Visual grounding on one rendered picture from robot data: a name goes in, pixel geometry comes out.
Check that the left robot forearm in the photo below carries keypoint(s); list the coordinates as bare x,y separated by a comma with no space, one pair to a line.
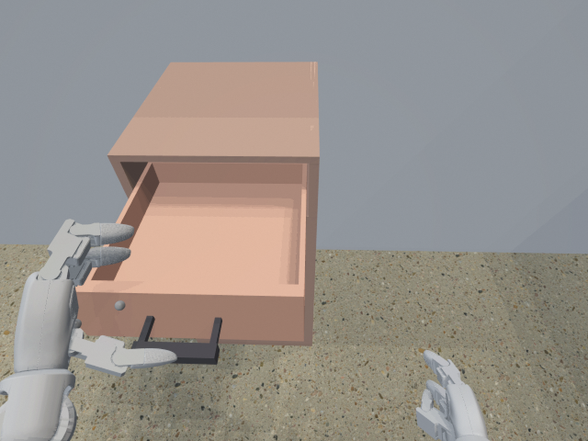
38,407

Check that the handle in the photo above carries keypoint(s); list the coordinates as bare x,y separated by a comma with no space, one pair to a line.
187,353

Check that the robot left hand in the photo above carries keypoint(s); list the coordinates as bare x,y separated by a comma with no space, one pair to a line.
44,337

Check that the drawer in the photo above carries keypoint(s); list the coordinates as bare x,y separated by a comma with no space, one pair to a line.
225,240

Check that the robot right hand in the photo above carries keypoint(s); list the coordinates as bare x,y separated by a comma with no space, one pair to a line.
460,413

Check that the cabinet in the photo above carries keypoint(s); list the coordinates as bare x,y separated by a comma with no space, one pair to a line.
231,112

